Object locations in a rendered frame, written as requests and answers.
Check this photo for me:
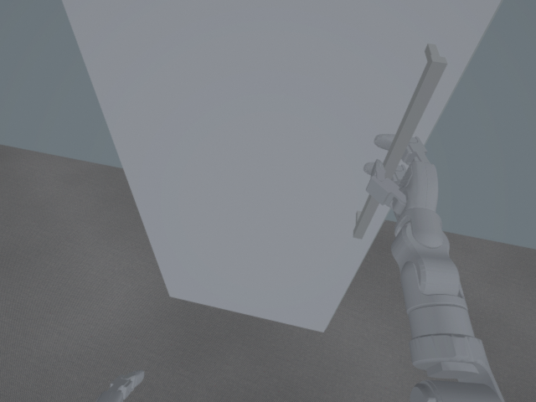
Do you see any right robot hand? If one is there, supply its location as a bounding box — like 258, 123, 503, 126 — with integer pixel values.
363, 134, 438, 221

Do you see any left robot hand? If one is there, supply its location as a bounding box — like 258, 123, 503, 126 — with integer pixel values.
96, 370, 144, 402

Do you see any fridge door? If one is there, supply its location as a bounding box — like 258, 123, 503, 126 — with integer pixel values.
62, 0, 501, 332

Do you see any robot right forearm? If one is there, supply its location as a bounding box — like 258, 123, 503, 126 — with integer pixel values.
391, 208, 505, 402

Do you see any right robot upper arm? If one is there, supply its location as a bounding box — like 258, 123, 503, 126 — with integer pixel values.
410, 379, 502, 402

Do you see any handle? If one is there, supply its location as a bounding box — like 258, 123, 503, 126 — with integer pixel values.
353, 44, 447, 239

